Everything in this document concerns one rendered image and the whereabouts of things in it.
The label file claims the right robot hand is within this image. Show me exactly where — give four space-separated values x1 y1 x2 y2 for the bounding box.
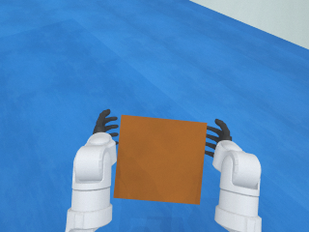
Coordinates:
205 119 233 157

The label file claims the right robot forearm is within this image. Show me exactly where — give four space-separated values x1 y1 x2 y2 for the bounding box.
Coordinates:
212 140 262 232

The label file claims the left robot hand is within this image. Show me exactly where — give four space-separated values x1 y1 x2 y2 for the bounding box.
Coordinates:
93 109 119 145

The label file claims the carton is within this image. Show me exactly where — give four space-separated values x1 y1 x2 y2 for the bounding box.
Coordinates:
113 114 208 205

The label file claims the left robot forearm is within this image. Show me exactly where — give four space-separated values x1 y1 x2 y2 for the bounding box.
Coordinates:
65 132 117 232

